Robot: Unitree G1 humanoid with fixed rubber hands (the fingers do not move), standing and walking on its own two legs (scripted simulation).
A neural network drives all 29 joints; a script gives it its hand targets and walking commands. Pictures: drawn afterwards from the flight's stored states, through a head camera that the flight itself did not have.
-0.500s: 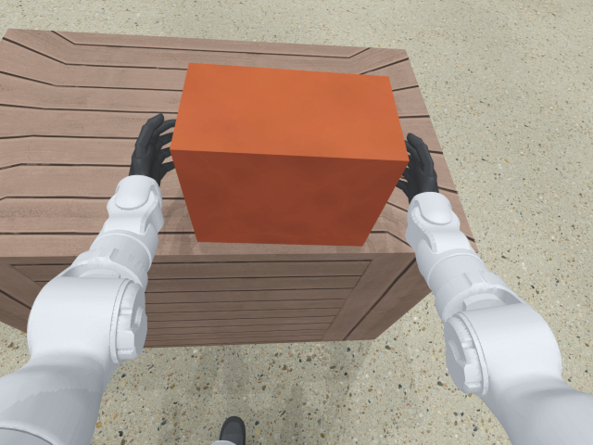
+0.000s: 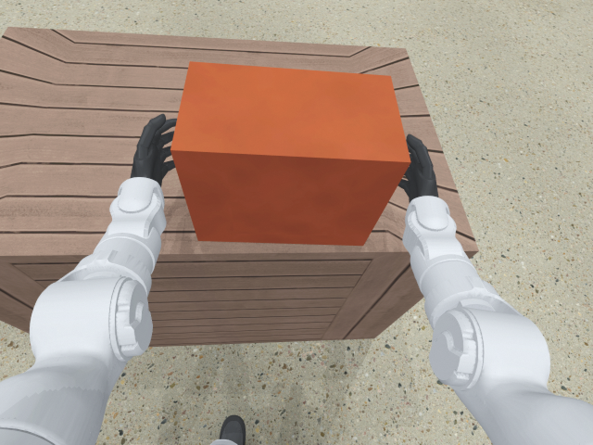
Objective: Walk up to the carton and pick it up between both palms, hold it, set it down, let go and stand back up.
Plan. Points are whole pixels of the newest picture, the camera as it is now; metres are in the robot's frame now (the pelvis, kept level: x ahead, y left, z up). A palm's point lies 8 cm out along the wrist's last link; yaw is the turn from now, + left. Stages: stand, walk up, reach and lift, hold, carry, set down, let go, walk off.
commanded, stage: reach and lift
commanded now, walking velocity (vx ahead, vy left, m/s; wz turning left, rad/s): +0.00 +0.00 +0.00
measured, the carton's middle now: (287, 164) +0.51 +0.04 +0.02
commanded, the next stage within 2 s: none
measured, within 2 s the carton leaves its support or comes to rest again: leaves its support in 0.48 s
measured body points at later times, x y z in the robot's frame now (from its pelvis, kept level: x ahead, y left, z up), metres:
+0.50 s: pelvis -0.01 +0.00 +0.00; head +0.08 +0.04 +0.44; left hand +0.45 +0.22 +0.06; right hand +0.44 -0.16 +0.06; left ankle +0.06 +0.12 -0.73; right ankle -0.04 -0.09 -0.73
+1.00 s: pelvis -0.02 +0.01 +0.00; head +0.06 +0.04 +0.44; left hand +0.43 +0.22 +0.06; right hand +0.42 -0.16 +0.07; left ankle +0.06 +0.12 -0.73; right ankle -0.04 -0.09 -0.73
